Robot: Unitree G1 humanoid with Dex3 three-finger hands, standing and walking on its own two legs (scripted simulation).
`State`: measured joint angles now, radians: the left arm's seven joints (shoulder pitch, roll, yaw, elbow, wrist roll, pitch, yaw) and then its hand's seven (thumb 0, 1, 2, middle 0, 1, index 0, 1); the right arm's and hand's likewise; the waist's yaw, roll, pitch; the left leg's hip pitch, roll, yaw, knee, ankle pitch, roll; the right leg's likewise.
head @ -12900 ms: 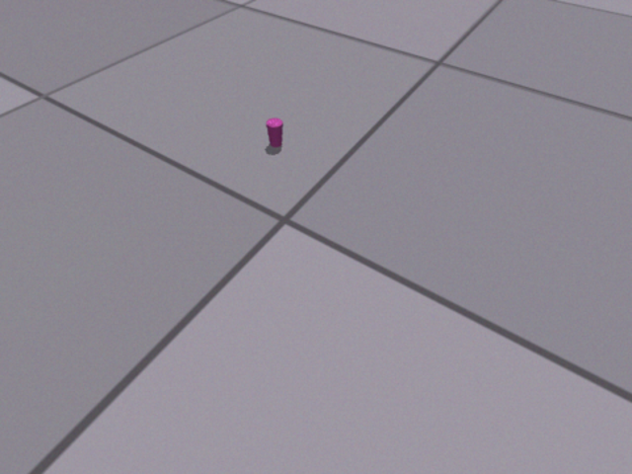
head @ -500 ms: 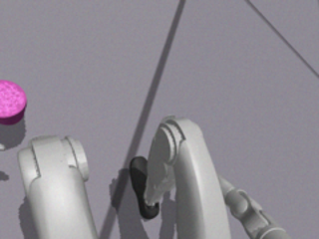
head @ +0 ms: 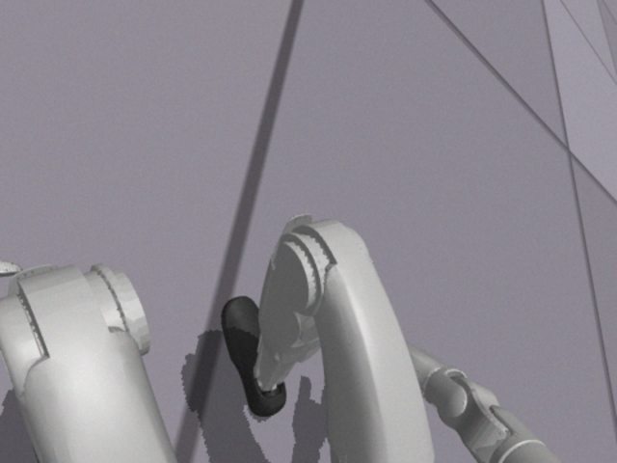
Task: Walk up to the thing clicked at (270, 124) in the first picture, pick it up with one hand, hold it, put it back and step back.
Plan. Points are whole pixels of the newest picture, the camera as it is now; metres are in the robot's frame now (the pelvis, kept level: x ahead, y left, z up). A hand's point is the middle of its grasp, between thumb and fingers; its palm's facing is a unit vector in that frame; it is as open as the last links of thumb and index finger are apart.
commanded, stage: rest palm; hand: left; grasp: from the side
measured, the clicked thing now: out of the picture +0.43 +0.25 -0.22
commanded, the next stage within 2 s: close in 0.02 s
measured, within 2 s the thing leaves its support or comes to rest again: leaves its support in 1.16 s
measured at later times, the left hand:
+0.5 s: hand out of the picture +0.42 +0.25 -0.18, palm faces +0.29 -0.96 +0.00, open 11.4 cm
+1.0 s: hand out of the picture +0.44 +0.25 -0.18, palm faces +0.31 -0.95 +0.00, open 11.0 cm
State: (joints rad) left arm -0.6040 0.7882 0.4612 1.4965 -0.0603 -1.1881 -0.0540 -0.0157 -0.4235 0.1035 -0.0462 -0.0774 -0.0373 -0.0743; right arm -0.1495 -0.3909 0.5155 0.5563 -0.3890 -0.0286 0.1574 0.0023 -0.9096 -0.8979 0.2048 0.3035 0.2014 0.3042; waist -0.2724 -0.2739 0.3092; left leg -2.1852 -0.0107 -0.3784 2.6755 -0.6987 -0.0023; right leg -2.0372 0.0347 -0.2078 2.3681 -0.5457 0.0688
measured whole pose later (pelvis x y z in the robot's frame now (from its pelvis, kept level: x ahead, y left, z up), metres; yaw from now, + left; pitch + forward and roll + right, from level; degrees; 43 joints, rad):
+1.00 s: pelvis +0.00 +0.00 +0.00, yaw -1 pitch +10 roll -20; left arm -0.66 0.83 0.44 1.51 0.01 -1.19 0.10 0.02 -0.31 0.87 -0.71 -0.94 -0.58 -0.95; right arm -0.18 -0.37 0.54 0.57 -0.40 0.00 0.18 0.00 -0.91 -0.90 0.20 0.30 0.20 0.30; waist -0.28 -0.29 0.33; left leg -2.19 0.00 -0.40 2.68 -0.72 0.00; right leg -2.04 0.04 -0.23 2.35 -0.55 0.08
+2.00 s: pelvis +0.03 -0.02 +0.06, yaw +8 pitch +30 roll -9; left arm -0.54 0.46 0.32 0.85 -0.11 -0.66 -0.12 0.02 -0.42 1.00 -0.74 -0.96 -0.62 -0.96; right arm 0.04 -0.28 0.13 0.67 -0.13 0.06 0.10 0.01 -0.91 -0.90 0.20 0.30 0.20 0.30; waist -0.15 -0.03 -0.04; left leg -2.22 0.00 -0.16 2.41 -0.72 -0.02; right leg -2.16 -0.05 -0.06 2.28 -0.65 0.06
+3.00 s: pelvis +0.03 -0.03 +0.10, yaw +12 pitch +33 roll -4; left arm -0.55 0.37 0.36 0.86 -0.12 -0.60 -0.19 0.02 -0.49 1.08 -0.74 -1.00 -0.63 -1.00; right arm 0.09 -0.28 0.04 0.67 -0.08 0.00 0.06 0.01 -0.93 -0.90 0.20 0.30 0.20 0.30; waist -0.13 0.00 -0.12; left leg -2.11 0.00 -0.10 2.25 -0.70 -0.03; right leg -2.10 -0.06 -0.01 2.18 -0.65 0.03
